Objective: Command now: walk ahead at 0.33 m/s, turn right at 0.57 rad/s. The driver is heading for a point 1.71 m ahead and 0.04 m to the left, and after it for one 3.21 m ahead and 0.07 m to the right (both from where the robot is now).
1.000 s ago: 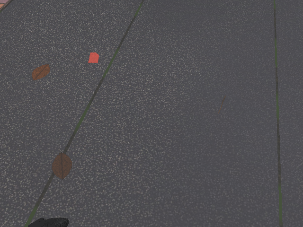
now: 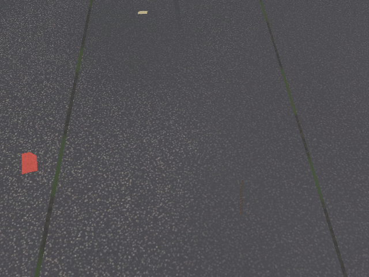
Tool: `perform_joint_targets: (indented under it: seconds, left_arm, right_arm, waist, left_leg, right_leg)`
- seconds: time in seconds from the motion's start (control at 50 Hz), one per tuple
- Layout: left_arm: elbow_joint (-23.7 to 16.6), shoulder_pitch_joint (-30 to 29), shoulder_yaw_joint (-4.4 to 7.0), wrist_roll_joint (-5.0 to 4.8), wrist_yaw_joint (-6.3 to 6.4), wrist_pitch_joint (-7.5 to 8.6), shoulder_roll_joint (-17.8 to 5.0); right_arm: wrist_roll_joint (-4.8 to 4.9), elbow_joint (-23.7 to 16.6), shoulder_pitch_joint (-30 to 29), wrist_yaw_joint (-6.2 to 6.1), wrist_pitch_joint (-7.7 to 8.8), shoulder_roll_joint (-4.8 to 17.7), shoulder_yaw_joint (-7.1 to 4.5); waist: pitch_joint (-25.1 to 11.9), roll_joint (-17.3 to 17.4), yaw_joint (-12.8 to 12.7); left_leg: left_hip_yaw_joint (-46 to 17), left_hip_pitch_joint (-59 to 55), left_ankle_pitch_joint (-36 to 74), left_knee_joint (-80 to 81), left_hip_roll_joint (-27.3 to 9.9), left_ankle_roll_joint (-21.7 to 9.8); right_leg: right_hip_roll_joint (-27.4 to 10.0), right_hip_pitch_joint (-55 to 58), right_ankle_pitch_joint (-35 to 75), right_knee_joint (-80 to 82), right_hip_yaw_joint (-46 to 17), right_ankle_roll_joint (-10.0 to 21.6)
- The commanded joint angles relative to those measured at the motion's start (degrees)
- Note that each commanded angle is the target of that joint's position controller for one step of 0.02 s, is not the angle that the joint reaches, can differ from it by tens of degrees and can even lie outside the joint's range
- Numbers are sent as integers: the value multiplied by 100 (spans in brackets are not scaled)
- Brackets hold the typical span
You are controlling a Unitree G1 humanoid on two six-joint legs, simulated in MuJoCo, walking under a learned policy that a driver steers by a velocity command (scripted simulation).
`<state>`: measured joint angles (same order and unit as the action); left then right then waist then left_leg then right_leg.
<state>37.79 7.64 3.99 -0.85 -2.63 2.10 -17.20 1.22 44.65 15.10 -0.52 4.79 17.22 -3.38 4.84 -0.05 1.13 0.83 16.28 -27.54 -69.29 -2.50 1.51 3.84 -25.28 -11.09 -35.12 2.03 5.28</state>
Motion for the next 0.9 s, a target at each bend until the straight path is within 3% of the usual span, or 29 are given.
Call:
perform_joint_targets:
  seconds: [0.02,0.06,0.12,0.2,0.24,0.3,0.34,0.36,0.38,0.4,0.42,0.44,0.5,0.52,0.58,0.64,0.7,0.74,0.76,0.78,0.8,0.82,0.84,0.86,0.9]
  left_arm:
    - [-305,443,226,-36,69,121,-711]
    - [-375,248,212,64,130,104,-723]
    - [-239,332,278,58,247,65,-948]
    - [-135,396,263,-48,414,-156,-915]
    - [-76,501,226,-22,455,-221,-847]
    - [2,599,166,35,446,-247,-767]
    - [34,420,62,55,443,-212,-553]
    - [96,495,-10,96,429,-163,-368]
    - [105,895,-73,261,410,-80,-191]
    - [306,1601,-89,229,406,-66,-154]
    - [334,1431,-52,257,413,-132,-441]
    - [266,1046,10,190,423,-219,-593]
    - [184,444,115,112,470,-448,-691]
    - [206,458,120,94,481,-459,-633]
    - [323,496,106,52,524,-410,-402]
    - [342,446,86,39,514,-328,-259]
    - [383,588,109,26,443,-234,-294]
    - [486,886,180,51,399,-182,-453]
    - [459,1091,276,159,435,-183,-864]
    - [432,837,376,343,421,-195,-1344]
    - [194,373,274,457,432,-127,-1025]
    - [76,-41,184,377,477,-90,-726]
    - [11,-248,142,254,498,-67,-599]
    - [16,-276,112,156,510,-57,-541]
    - [62,-63,76,140,546,-102,-518]
  right_arm:
    - [-152,-669,-263,-65,241,839,-180]
    - [-219,-671,-160,-67,75,778,-195]
    - [-242,-707,-228,-108,-65,486,-98]
    - [-193,-815,-791,-54,-110,379,-21]
    - [-151,-839,-1046,16,-105,389,-7]
    - [-173,-907,-1194,81,-58,523,-56]
    - [-218,-810,-889,121,17,515,-77]
    - [-285,-774,-771,126,73,505,-68]
    - [-384,-844,-758,100,102,794,-86]
    - [-463,-803,-821,92,43,617,-23]
    - [-303,-741,-733,108,-35,213,64]
    - [-212,-693,-679,150,-96,182,101]
    - [-130,-758,-693,144,-246,990,-161]
    - [-130,-789,-741,113,-279,1079,-210]
    - [-85,-870,-883,15,-398,876,-228]
    - [-56,-893,-872,-57,-520,813,-275]
    - [-11,-925,-894,-107,-627,846,-324]
    - [39,-948,-885,-158,-690,785,-315]
    - [4,-986,-809,-154,-686,586,-254]
    - [34,-1218,-996,-127,-618,486,-256]
    - [-75,-1077,-766,-126,-559,896,-388]
    - [-41,-876,-461,-106,-582,1020,-466]
    - [-45,-682,-194,-126,-653,903,-457]
    - [-67,-637,-109,-143,-709,820,-439]
    - [-14,-745,-270,-121,-750,663,-373]
  waist:
    - [-988,80,-188]
    - [-912,-43,36]
    - [-964,-150,73]
    - [-1182,-486,-134]
    - [-1188,-561,-294]
    - [-1112,-641,-372]
    - [-1085,-679,-154]
    - [-1111,-553,-75]
    - [-1452,76,-339]
    - [-1760,918,-625]
    - [-1731,1103,-451]
    - [-1469,980,-314]
    - [-982,786,-127]
    - [-939,754,-150]
    - [-998,799,-158]
    - [-1126,940,-105]
    - [-1135,1039,-167]
    - [-1062,918,-326]
    - [-1018,193,-322]
    - [-621,-1604,-192]
    - [-561,-1190,-125]
    - [-567,-770,107]
    - [-557,-583,184]
    - [-522,-573,140]
    - [-457,-616,-8]
  left_leg:
    - [-552,2328,399,-186,-324,-11]
    - [-513,1768,629,156,-323,104]
    - [-354,1631,1085,1049,-87,311]
    - [-338,1279,2290,2455,215,384]
    - [-364,1158,2604,2961,254,359]
    - [-456,1052,2299,3441,271,178]
    - [-368,560,2655,4139,205,-91]
    - [-476,-70,3781,4668,41,-289]
    - [-1248,-947,5950,4416,-659,-641]
    - [-2083,-1550,6738,4202,-1364,-1562]
    - [-2679,-1340,5883,4468,-1573,-1887]
    - [-2848,-1193,4732,4654,-1448,-1835]
    - [-3067,-820,2526,5099,-1232,-1552]
    - [-2964,-689,2245,5180,-1111,-1462]
    - [-2521,-462,1912,5255,-730,-1252]
    - [-2427,-328,1759,5254,-548,-1220]
    - [-2596,-179,1375,5220,-478,-1143]
    - [-2440,412,845,4958,-194,-819]
    - [-2003,1179,163,4055,185,-493]
    - [-791,1978,-392,2657,1057,-216]
    - [-1064,1876,-497,1386,669,-54]
    - [-1072,1805,-180,799,677,-18]
    - [-983,1823,112,449,669,89]
    - [-960,1993,350,113,613,187]
    - [-715,2081,565,-46,536,346]
  right_leg:
    - [-1634,2499,2953,1518,-2295,1216]
    - [-1449,1721,3741,1678,-1995,1170]
    - [-1178,1298,4453,1625,-1540,1102]
    - [-853,1241,3661,1356,-1379,678]
    - [-929,1372,3172,1244,-1530,587]
    - [-1168,1684,2841,868,-1987,575]
    - [-1169,1764,2580,523,-2032,433]
    - [-918,1613,2310,299,-1893,226]
    - [-473,1296,1226,-291,-1564,-35]
    - [-127,788,-783,-804,-1197,-442]
    - [-239,664,-2029,-931,-1021,-693]
    - [-273,470,-2235,-959,-963,-762]
    - [-192,-6,-2187,-1415,-866,-867]
    - [-160,-3,-2146,-1524,-840,-885]
    - [-106,199,-1764,-1262,-714,-919]
    - [-41,549,-1318,-674,-646,-906]
    - [2,989,-782,277,-577,-761]
    - [-181,1772,-198,1223,-539,-501]
    - [-1229,2254,-534,1701,-1474,-117]
    - [-2318,1653,-300,2235,-2992,681]
    - [-2610,1340,271,2181,-3046,968]
    - [-2318,1315,716,2009,-2448,768]
    - [-1974,1433,946,1875,-1897,535]
    - [-1898,1620,1225,1775,-1643,480]
    - [-1732,1752,1770,1722,-1135,541]
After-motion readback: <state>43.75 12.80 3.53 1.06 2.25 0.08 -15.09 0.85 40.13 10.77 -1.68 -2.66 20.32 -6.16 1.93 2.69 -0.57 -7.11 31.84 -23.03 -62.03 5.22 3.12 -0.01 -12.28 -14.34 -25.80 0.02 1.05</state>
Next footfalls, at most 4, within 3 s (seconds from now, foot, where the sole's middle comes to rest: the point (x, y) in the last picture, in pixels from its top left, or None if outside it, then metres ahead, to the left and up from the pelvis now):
0.36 left None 0.31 0.11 -0.76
0.74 right None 0.21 -0.12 -0.76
1.18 left None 0.19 0.15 -0.76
1.72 right None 0.24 -0.10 -0.76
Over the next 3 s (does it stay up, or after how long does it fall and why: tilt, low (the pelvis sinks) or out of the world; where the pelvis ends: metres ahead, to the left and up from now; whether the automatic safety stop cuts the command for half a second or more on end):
stays up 0.90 -0.06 0.02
